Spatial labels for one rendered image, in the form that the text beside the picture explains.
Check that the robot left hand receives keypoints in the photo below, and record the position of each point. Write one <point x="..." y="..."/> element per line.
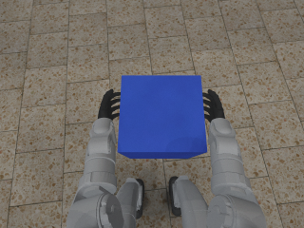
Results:
<point x="105" y="110"/>

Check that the robot right forearm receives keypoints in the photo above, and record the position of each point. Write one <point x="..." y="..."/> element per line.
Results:
<point x="228" y="176"/>

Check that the robot right hand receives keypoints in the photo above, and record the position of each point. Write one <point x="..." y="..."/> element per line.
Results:
<point x="215" y="110"/>

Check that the left robot thigh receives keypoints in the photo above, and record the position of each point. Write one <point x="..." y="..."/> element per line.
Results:
<point x="130" y="196"/>

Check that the robot right foot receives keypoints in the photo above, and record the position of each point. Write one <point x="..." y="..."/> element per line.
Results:
<point x="175" y="210"/>

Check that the robot left forearm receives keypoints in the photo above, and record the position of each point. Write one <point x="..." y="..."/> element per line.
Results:
<point x="100" y="160"/>

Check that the robot right upper arm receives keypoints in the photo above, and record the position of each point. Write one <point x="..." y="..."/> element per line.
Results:
<point x="227" y="211"/>

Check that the robot left upper arm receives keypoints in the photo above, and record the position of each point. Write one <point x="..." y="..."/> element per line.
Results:
<point x="100" y="211"/>

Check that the carton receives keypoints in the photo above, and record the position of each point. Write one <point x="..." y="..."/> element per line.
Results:
<point x="161" y="117"/>

